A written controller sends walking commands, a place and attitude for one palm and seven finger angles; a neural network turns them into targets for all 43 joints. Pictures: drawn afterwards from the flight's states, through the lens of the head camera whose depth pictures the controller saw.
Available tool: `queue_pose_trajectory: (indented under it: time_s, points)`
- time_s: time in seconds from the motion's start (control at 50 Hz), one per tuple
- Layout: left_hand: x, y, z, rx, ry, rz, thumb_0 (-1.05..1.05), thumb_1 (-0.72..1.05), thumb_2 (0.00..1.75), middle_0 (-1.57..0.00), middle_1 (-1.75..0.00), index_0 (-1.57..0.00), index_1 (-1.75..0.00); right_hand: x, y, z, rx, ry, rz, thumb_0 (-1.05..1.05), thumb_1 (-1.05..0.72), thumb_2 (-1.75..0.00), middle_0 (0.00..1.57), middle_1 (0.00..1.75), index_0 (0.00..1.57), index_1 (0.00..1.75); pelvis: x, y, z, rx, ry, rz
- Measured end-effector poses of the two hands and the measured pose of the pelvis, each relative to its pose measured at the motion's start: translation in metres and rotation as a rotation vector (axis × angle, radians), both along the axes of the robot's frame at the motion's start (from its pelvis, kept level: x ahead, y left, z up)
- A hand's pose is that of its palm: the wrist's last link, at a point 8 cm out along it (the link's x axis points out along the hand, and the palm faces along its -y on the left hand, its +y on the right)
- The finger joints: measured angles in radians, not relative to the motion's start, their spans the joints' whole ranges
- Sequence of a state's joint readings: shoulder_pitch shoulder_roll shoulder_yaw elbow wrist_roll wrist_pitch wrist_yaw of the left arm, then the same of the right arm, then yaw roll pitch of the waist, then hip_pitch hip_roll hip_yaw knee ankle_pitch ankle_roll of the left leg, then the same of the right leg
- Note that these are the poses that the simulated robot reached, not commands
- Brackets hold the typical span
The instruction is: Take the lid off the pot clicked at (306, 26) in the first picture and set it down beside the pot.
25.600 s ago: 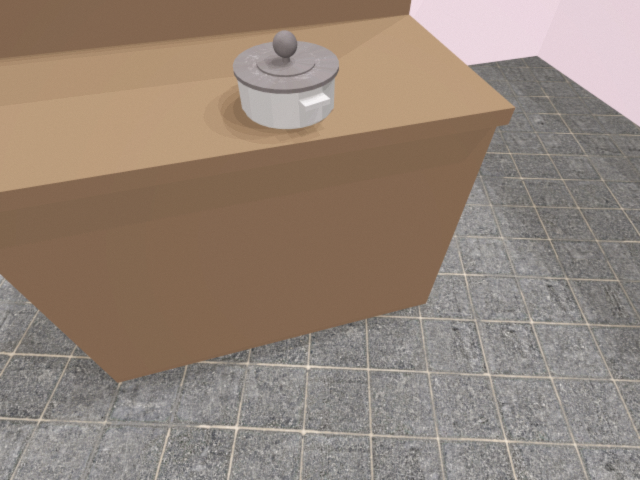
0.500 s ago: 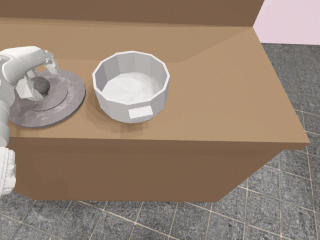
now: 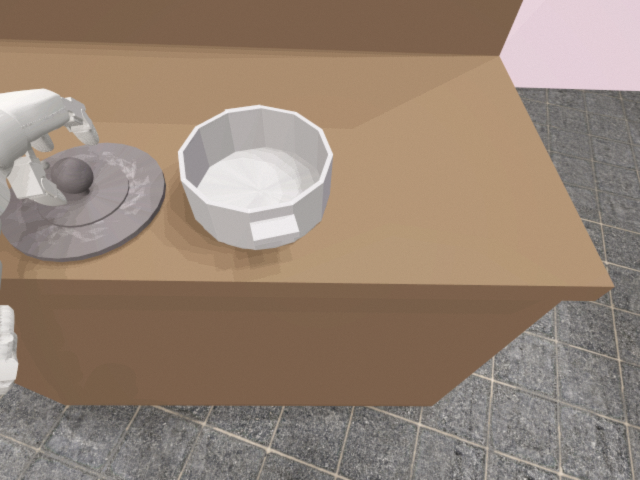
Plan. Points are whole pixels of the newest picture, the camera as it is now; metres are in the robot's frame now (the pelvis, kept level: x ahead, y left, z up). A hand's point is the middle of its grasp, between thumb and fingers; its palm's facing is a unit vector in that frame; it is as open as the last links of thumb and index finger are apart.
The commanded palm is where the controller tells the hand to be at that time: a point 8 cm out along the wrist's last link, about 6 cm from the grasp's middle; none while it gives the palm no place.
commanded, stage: raise the empty hand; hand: left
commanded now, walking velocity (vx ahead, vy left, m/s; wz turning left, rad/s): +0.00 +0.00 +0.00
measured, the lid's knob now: (72, 175) +0.47 +0.31 +0.10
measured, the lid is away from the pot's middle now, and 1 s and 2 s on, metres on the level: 0.23 0.23 0.23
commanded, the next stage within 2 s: draw the hand back to the body in 1.12 s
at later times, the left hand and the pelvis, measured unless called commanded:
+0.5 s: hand (14, 117) +0.46 +0.32 +0.20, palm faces -0.30 -0.09 -0.95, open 11.0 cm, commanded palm +0.46 +0.31 +0.27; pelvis +0.00 +0.01 +0.00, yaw +0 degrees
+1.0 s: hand out of the picture +0.46 +0.32 +0.25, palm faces -0.21 -0.11 -0.97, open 11.0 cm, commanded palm +0.45 +0.31 +0.33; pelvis +0.00 +0.01 +0.01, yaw +1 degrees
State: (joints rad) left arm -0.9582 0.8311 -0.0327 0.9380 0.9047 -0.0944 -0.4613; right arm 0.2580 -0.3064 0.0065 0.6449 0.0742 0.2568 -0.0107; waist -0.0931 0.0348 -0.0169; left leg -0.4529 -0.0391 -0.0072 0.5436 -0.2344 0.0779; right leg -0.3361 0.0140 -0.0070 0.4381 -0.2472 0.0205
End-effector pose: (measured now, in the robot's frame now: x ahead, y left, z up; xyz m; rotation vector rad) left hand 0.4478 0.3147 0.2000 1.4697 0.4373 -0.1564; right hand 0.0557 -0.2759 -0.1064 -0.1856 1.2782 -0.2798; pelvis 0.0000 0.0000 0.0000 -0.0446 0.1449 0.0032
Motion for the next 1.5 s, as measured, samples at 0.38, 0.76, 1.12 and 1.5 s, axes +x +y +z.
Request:
queue_pose_trajectory:
  time_s: [0.38, 0.76, 1.12, 1.5]
  points:
    - [0.007, 0.003, 0.039, 0.016, -0.039, 0.014, 0.00, -0.11, 0.88, -0.48, -0.63, -0.48, -0.64, 0.003, 0.007, 0.002, -0.001, 0.002, 0.021, 0.00, -0.90, -0.90, 0.20, 0.30, 0.20, 0.30, 0.000, 0.005, 0.002, -0.001, -0.006, 0.011]
    - [0.009, 0.002, 0.084, 0.028, -0.122, 0.065, 0.00, -0.11, 0.88, -0.48, -0.63, -0.48, -0.64, 0.005, 0.015, 0.002, 0.030, -0.020, 0.024, 0.01, -0.90, -0.90, 0.20, 0.30, 0.20, 0.30, 0.001, 0.011, 0.005, 0.004, -0.015, 0.009]
    - [0.003, 0.005, 0.119, 0.038, -0.156, 0.153, 0.00, -0.11, 0.88, -0.48, -0.63, -0.48, -0.64, 0.018, 0.008, 0.005, 0.017, -0.055, 0.064, 0.01, -0.90, -0.90, 0.20, 0.30, 0.20, 0.30, 0.002, 0.004, 0.008, 0.014, -0.034, 0.019]
    - [-0.010, -0.017, 0.109, 0.054, -0.182, 0.094, 0.00, -0.11, 0.88, -0.48, -0.63, -0.48, -0.64, 0.037, -0.001, 0.002, 0.063, -0.112, 0.065, 0.01, -0.90, -0.90, 0.20, 0.30, 0.20, 0.30, 0.008, -0.008, 0.008, 0.023, -0.046, -0.003]
